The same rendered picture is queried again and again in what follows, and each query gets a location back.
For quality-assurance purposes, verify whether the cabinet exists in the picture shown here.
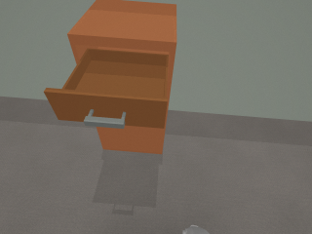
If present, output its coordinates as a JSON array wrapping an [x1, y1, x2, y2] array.
[[67, 0, 177, 154]]

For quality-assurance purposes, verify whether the handle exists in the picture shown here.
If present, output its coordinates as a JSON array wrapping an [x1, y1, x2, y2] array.
[[84, 109, 127, 129]]

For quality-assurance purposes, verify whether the drawer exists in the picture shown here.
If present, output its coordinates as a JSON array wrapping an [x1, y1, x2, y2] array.
[[44, 48, 169, 129]]

